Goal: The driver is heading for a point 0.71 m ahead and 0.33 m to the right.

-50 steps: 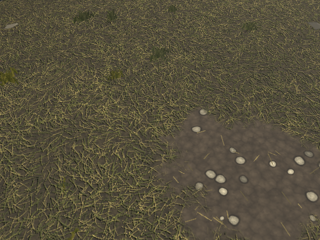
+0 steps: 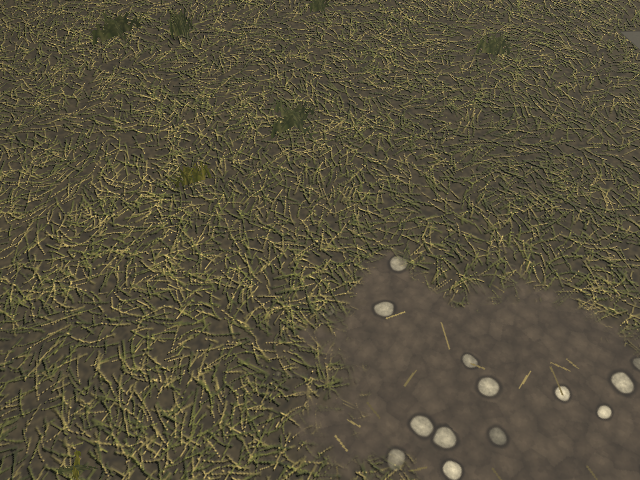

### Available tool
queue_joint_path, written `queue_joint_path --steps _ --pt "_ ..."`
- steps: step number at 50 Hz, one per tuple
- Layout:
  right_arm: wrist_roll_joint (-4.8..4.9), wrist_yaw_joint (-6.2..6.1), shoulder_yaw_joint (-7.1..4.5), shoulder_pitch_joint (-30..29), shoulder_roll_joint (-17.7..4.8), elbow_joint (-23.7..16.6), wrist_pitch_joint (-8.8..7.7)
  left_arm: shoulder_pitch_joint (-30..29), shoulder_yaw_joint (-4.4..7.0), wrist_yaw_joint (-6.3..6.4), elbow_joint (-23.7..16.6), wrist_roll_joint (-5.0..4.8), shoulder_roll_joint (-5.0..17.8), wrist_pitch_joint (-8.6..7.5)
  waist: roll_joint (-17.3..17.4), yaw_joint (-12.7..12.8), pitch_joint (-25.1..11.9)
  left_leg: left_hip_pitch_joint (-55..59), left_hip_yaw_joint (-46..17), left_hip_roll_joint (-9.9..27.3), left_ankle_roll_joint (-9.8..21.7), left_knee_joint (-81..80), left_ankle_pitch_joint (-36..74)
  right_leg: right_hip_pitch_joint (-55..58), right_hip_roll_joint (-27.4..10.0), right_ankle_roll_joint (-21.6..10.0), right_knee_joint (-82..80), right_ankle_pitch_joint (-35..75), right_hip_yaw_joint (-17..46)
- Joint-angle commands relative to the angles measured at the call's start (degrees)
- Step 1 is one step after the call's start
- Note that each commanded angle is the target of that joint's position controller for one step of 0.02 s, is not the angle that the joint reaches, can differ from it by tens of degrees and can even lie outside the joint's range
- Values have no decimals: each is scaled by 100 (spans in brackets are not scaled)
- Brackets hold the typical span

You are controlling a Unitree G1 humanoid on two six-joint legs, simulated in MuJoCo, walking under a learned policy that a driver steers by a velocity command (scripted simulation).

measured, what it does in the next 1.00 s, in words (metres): walks ahead, turning right: left foot, then right foot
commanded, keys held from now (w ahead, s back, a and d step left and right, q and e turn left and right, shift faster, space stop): w+e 1.00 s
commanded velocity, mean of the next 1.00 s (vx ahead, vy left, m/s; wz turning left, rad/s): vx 0.50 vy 0.00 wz -0.50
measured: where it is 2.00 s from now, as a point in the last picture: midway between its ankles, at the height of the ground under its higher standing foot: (456, 349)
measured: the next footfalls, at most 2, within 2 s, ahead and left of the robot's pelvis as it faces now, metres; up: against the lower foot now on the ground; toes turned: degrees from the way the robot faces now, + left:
left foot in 0.48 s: +0.46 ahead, +0.08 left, +0.00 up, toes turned -16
right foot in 1.00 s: +0.61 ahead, -0.23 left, +0.00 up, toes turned -38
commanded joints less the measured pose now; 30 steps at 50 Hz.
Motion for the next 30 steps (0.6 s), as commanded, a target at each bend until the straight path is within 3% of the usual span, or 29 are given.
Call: queue_joint_path --steps 1,2,4,7,11,14,18,20,21,23,24,25,26,27,28,29,30 --pt "-78 77 -174 -347 -724 -641 -149 1204 261 -20 236 -140 879 60 -307 445 -561 -3472 -369 350 142 2537 673 2890 -2129 -1217 -2201 -1607 3835" --pt "-72 86 -173 -560 -630 -716 -179 1062 191 -20 260 -97 620 20 -1 257 -193 -3212 -372 543 115 2079 934 2174 -1866 -1030 -2352 -914 3300" --pt "-180 107 -161 -570 -488 -820 -53 1118 105 42 375 -75 428 -70 -65 -54 -143 -2631 -400 698 -50 1449 986 1470 -1439 -811 -2404 78 2613" --pt "-207 114 -151 -839 -439 -1056 125 1485 154 82 417 -97 696 -151 -185 -102 -144 -2653 -216 690 -310 795 1054 1196 -1235 -869 -2462 640 2224" --pt "-155 131 -142 -2068 -535 -1579 192 1967 165 74 391 -118 750 -107 -274 230 113 -3186 -77 693 -600 -470 1969 1327 -1070 -717 -2615 696 2202" --pt "-111 167 -113 -2658 -533 -1827 187 2350 185 77 387 -108 774 -75 -354 493 2 -3285 -71 561 -645 -1099 2457 1825 -1002 -550 -2374 1241 2212" --pt "-63 179 -71 -3288 -575 -2185 145 2669 210 128 346 -41 833 -19 -459 721 -50 -3375 -66 357 -616 -1619 2305 2498 -1061 -529 -1920 2015 2403" --pt "-36 174 -73 -3298 -652 -2305 90 2610 244 173 276 -12 911 0 -539 648 -74 -3061 -133 278 -531 -1992 2087 2636 -1121 -446 -1651 2304 2547" --pt "-24 163 -93 -3070 -722 -2289 57 2450 269 193 212 -9 979 3 -590 492 -126 -2600 -144 209 -460 -2241 1903 2528 -1114 -345 -1479 2486 2571" --pt "-21 75 -213 -1902 -992 -1989 -44 2146 311 148 98 -42 1115 -45 -449 -61 -675 -837 -57 -7 -234 -2806 1776 2143 -818 -98 -352 3204 2421" --pt "-121 -13 -316 -1032 -1311 -1850 -127 2051 289 94 -17 -107 990 -104 -115 -441 -1299 538 -636 650 12 -2895 1552 1455 -478 35 877 2439 2189" --pt "-283 -110 -422 -298 -1809 -1883 -113 2255 173 94 -274 -274 464 -138 755 -534 -2206 2062 -2406 2314 336 -2972 947 194 46 187 2529 -301 1555" --pt "-221 -80 -490 -521 -1933 -1825 2 2641 209 107 -397 -280 602 -83 1750 -156 -2515 2241 -4488 2911 896 -3652 683 -891 350 208 3489 -2372 1200" --pt "-188 -46 -374 -1021 -1281 -1971 56 2469 252 147 -199 -123 876 29 624 2 -1560 1419 -3787 2637 815 -3679 -5 -1230 -175 182 3900 -1848 1284" --pt "-131 -21 -265 -1336 -846 -2012 45 2036 244 71 -235 -49 800 49 88 -20 -864 612 -2823 2262 681 -3820 264 -1171 -348 220 3723 -1355 1232" --pt "-152 -12 -221 -1447 -718 -1980 29 1880 235 15 -292 -34 660 75 125 89 -547 99 -2135 2003 527 -3999 873 -1019 -502 264 3502 -1116 1188" --pt "-126 -30 -202 -1340 -683 -1888 -11 1760 246 -42 -354 55 638 140 341 147 -386 -192 -1648 1825 454 -4098 1373 -929 -621 314 3334 -1034 1158"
